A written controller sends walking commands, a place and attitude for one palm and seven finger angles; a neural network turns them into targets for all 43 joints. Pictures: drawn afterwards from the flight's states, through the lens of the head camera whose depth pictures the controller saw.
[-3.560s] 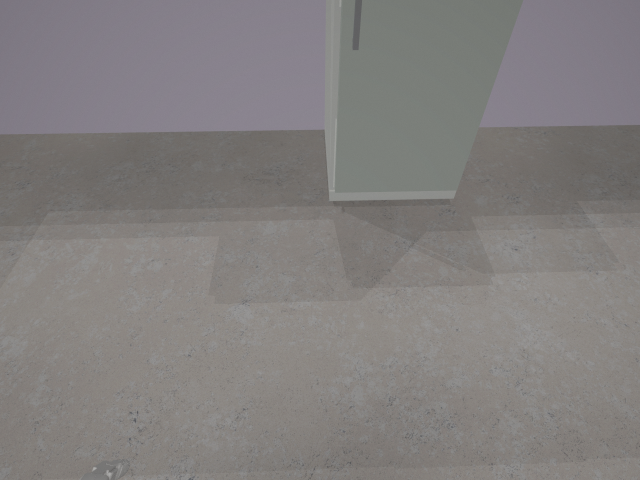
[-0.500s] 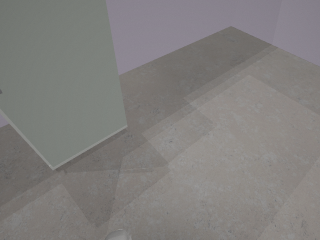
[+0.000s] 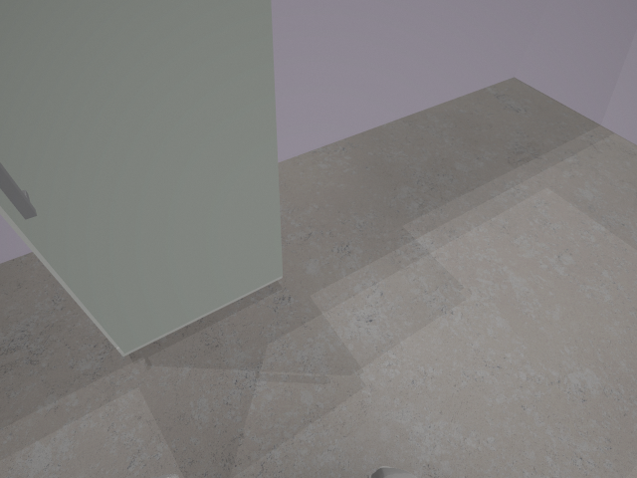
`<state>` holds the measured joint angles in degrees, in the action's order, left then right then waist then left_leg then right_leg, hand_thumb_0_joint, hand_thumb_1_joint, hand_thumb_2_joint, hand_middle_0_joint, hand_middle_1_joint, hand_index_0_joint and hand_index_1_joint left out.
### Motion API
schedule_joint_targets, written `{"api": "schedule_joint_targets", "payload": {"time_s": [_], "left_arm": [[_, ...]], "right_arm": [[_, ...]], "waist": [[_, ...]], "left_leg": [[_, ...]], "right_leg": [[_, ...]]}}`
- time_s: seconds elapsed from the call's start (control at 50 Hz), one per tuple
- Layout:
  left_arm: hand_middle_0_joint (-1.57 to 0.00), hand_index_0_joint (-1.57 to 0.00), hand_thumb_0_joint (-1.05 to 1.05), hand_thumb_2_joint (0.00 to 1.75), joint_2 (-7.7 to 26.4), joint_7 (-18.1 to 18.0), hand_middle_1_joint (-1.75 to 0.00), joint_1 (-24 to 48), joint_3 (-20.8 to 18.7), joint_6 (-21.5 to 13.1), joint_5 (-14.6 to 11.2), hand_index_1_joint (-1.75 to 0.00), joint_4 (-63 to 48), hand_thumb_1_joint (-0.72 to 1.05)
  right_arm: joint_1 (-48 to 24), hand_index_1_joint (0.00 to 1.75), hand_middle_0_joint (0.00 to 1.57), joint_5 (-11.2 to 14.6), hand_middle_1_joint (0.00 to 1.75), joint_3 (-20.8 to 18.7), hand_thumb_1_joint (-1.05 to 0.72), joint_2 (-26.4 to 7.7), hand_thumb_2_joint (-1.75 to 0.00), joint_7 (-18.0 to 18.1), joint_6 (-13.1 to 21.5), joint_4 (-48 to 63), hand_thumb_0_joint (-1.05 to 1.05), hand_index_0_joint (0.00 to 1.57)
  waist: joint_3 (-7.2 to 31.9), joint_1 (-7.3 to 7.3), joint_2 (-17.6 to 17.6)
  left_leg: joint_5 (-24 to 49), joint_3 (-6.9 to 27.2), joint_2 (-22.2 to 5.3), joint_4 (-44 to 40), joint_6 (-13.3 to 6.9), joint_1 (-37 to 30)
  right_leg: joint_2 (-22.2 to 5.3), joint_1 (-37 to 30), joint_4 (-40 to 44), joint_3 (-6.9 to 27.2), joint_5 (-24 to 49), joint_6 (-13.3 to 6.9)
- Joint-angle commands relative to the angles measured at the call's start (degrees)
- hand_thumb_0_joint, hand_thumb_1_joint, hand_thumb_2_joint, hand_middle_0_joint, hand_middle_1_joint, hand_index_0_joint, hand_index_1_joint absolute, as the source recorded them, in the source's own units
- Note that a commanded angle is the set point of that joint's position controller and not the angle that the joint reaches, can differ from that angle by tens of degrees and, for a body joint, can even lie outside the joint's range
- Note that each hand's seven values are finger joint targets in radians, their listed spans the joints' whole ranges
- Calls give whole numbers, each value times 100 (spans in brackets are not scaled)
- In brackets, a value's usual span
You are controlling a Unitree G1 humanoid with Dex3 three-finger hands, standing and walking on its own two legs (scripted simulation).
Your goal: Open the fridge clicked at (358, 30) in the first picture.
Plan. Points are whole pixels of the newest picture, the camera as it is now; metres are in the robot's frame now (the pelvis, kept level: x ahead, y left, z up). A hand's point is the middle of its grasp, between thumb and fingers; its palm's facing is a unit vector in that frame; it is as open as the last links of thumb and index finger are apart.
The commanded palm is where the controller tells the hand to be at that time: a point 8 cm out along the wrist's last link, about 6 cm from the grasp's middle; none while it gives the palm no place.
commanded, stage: turn to face it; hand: left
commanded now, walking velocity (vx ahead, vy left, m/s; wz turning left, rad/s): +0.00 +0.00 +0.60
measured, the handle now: out of the picture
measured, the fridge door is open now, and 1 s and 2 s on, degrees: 0 0 0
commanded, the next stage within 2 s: take the last steps up to it in 0.86 s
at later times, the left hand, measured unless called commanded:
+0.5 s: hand out of the picture -0.02 +0.16 -0.17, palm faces +0.35 -0.90 -0.26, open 7.4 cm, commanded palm none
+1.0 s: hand out of the picture -0.06 +0.18 -0.17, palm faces +0.52 -0.82 -0.26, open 7.4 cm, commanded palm none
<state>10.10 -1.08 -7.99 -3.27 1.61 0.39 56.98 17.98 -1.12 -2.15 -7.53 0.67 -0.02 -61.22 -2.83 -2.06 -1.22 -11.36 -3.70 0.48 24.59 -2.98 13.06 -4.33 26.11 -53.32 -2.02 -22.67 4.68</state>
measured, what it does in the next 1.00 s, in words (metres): steps on the spot, turning left: right foot, then left foot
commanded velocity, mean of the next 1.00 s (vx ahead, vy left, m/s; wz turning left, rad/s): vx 0.02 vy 0.00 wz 0.41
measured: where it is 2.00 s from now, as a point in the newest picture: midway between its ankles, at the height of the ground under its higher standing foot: outside the picture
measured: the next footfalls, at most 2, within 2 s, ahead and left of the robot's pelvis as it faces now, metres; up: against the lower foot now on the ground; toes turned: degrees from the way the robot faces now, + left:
right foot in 0.14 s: +0.09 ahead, -0.15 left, +0.00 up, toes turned +1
left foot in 0.60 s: -0.03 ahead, +0.09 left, +0.00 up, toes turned +30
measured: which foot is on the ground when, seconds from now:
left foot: down 0.00-0.14, up 0.16-0.58, down 0.60-1.00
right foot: up 0.00-0.12, down 0.14-0.60, up 0.62-1.00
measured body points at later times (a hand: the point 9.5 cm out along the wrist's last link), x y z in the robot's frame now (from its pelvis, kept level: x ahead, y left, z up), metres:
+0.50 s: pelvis -0.01 -0.05 -0.01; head +0.03 -0.04 +0.44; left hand -0.04 +0.21 -0.14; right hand +0.18 -0.28 -0.14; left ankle -0.06 +0.08 -0.70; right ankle +0.05 -0.15 -0.74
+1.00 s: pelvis -0.02 -0.03 -0.01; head +0.00 -0.03 +0.44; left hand -0.09 +0.22 -0.15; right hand +0.15 -0.20 -0.16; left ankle -0.07 +0.07 -0.74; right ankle +0.04 -0.14 -0.74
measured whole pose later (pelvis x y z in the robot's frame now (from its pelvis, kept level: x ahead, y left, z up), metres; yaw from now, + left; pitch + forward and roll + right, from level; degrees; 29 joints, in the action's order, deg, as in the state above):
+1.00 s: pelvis -0.02 -0.03 -0.01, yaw +30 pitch -1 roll +1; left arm 12.0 -1.2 -11.3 -2.2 1.9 0.2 54.2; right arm 10.1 -1.1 -2.3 -10.4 0.0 -2.5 -56.1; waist -3.9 -0.2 0.4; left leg -14.1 -0.5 1.2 29.1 -1.1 13.8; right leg -3.1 15.6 -35.9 -3.3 -19.6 3.7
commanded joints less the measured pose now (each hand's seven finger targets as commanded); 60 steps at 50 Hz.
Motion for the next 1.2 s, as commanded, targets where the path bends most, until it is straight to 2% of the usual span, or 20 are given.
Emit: {"api": "schedule_joint_targets", "payload": {"time_s": [0.0, 0.08, 0.1, 0.12, 0.14, 0.22, 0.46, 0.54, 0.58, 0.62, 0.66, 0.72, 0.84, 0.94, 0.98, 1.0, 1.02, 1.04, 1.1, 1.18], "left_arm": [[-20, -20, 0, 90, 309, -55, -30, -50, -120, -57, -10, -30, -519, 90], [-20, -20, 0, 90, 479, -84, -30, -620, -177, -154, -20, -30, -505, 90], [-20, -20, 0, 90, 816, -122, -30, -785, -230, -222, 40, -30, -528, 90], [-20, -20, 0, 90, 1399, -170, -30, -859, -328, -261, 127, -30, -606, 90], [-20, -20, 0, 90, 1431, -150, -30, -824, -304, -219, 65, -30, -705, 90], [-20, -20, 0, 90, 807, -134, -30, 74, -134, -211, 74, -30, -953, 90], [-20, -20, 0, 90, 1472, -70, -30, -789, -251, -146, 171, -30, -696, 90], [-20, -20, 0, 90, 1458, -14, -30, -793, -278, -87, 87, -30, -605, 90], [-20, -20, 0, 90, 870, 46, -30, -472, -100, -38, 49, -30, -989, 90], [-20, -20, 0, 90, 936, -19, -30, -43, -107, 60, 72, -30, -953, 90], [-20, -20, 0, 90, 978, 40, -30, -395, -141, 56, 62, -30, -689, 90], [-20, -20, 0, 90, 934, 57, -30, -692, -116, 48, 53, -30, -516, 90], [-20, -20, 0, 90, 743, -15, -30, -397, -46, 38, 22, -30, -612, 90], [-20, -20, 0, 90, 642, -70, -30, -918, -35, -78, 2, -30, -430, 90], [-20, -20, 0, 90, 894, -99, -30, -1206, -60, -219, 82, -30, -278, 90], [-20, -20, 0, 90, 1334, -98, -30, -1248, -130, -251, 140, -30, -288, 90], [-20, -20, 0, 90, 1412, -87, -30, -1367, -172, -242, 108, -30, -337, 90], [-20, -20, 0, 90, 1310, -86, -30, -1235, -174, -253, 98, -30, -327, 90], [-20, -20, 0, 90, 856, -46, -30, -901, -61, -385, 95, -30, -334, 90], [-20, -20, 0, 90, 714, -30, -30, -1440, -18, -495, 116, -30, -32, 90]], "right_arm": [[-66, 30, 20, -36, 30, -345, -90, -1222, -90, 33, 21, 494, 0, 20], [-399, 30, 20, 12, 30, -441, -90, -1282, -90, -5, -56, 705, 0, 20], [-311, 30, 20, 64, 30, -429, -90, -1026, -90, -43, -51, 774, 0, 20], [-203, 30, 20, 68, 30, -364, -90, -638, -90, -66, -59, 955, 0, 20], [-213, 30, 20, 5, 30, -446, -90, -913, -90, -50, -143, 960, 0, 20], [-229, 30, 20, -33, 30, -451, -90, -850, -90, -188, -321, 805, 0, 20], [-1307, 30, 20, 48, 30, -241, -90, -965, -90, -229, -271, 1317, 0, 20], [-804, 30, 20, 39, 30, -259, -90, -1225, -90, -197, -148, 1223, 0, 20], [-288, 30, 20, -13, 30, -485, -90, -2302, -90, -143, -91, 1167, 0, 20], [-366, 30, 20, -14, 30, -438, -90, -2155, -90, -15, -92, 1032, 0, 20], [-1118, 30, 20, -11, 30, -315, -90, -1764, -90, 6, -81, 1196, 0, 20], [-1079, 30, 20, 27, 30, -268, -90, -1628, -90, 16, -30, 1165, 0, 20], [-782, 30, 20, -16, 30, -290, -90, -1537, -90, 14, -84, 975, 0, 20], [-952, 30, 20, 2, 30, -302, -90, -1411, -90, -2, -104, 916, 0, 20], [-782, 30, 20, 75, 30, -222, -90, -977, -90, -39, -71, 855, 0, 20], [-758, 30, 20, 77, 30, -141, -90, -650, -90, -68, -72, 968, 0, 20], [-954, 30, 20, 1, 30, -232, -90, -970, -90, -84, -164, 1019, 0, 20], [-1071, 30, 20, -32, 30, -275, -90, -1005, -90, -118, -201, 986, 0, 20], [-597, 30, 20, -69, 30, -284, -90, -870, -90, -217, -149, 655, 0, 20], [-702, 30, 20, -49, 30, -233, -90, -678, -90, -229, -59, 601, 0, 20]], "waist": [[332, 106, 1084], [490, 373, 809], [628, 427, -43], [660, 412, -1671], [734, 423, -1330], [-3, -20, -817], [510, 482, -1067], [807, 162, -627], [775, -220, 1907], [591, -188, 1524], [312, 152, 1181], [515, 213, 925], [324, 70, 901], [473, 332, 870], [611, 431, -155], [331, 447, -1480], [179, 640, -1437], [-186, 587, -1416], [-270, 250, -721], [-197, 425, -720]], "left_leg": [[2038, 1650, -1416, -517, -666, -23], [1323, 1733, -1047, 146, -320, 710], [359, 1373, -614, 884, 28, 1336], [-1929, 313, 260, 2323, 512, 2257], [-2308, 534, 30, 3490, 490, 1993], [-1007, 386, -356, 4752, 604, 1905], [-1552, -241, -305, 2179, 626, 1142], [-123, -375, -286, 45, 448, -490], [2880, 2274, -2565, -559, -732, -1596], [2393, 2003, -2322, -507, -947, -880], [2034, 1329, -1732, -503, -677, -467], [2503, 1007, -1422, -466, -587, -790], [2215, 1466, -1508, -521, -730, -622], [1811, 1581, -1266, -183, -522, -115], [-94, 1077, -607, 701, 3, 809], [-1659, 356, 123, 1605, 348, 1687], [-2105, 539, -19, 2584, 350, 1766], [-1806, 693, -124, 3205, 306, 1932], [-731, 472, -338, 3756, 370, 1944], [-561, 174, -476, 2998, 473, 1891]], "right_leg": [[142, -371, 852, -11, 0, -15], [213, -1787, 2674, -82, 1131, -86], [-537, -2536, 3401, 609, 1335, -259], [-2130, -2901, 3735, 1980, 2291, -860], [-2511, -2118, 3789, 1882, 2063, -1263], [-1490, -989, 3789, 397, 1276, -949], [-1860, -2093, 3167, -259, 2756, -1196], [-1605, -1480, 2065, -780, 2759, -612], [-442, 888, -111, -961, -1428, 99], [-398, 860, -1044, -71, -1156, 0], [-344, 632, -1105, 12, -366, 15], [-183, 377, -735, -65, -64, 66], [0, -181, 456, -34, -307, 11], [187, -1365, 2127, -139, 568, -112], [-541, -2522, 3550, 605, 833, -299], [-1696, -2553, 4123, 1997, 110, -834], [-2131, -1903, 4540, 2430, -976, -1223], [-1958, -1463, 4750, 2547, -1626, -1248], [-1291, -1484, 4455, 1193, -586, -960], [-1202, -1926, 4381, 775, 200, -1034]]}}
